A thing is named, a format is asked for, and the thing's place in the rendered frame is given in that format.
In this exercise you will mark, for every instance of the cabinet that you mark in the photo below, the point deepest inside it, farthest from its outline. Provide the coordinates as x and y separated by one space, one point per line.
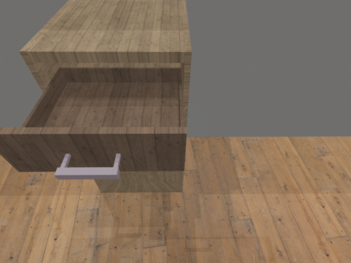
117 33

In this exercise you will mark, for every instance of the drawer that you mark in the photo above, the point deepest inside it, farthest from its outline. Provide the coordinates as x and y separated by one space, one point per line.
93 113

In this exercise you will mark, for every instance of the handle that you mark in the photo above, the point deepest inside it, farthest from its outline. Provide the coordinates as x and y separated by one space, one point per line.
64 173

